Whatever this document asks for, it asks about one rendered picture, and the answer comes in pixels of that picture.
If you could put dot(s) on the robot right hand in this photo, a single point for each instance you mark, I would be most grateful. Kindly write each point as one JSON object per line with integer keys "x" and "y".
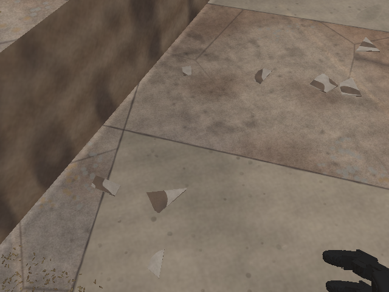
{"x": 362, "y": 264}

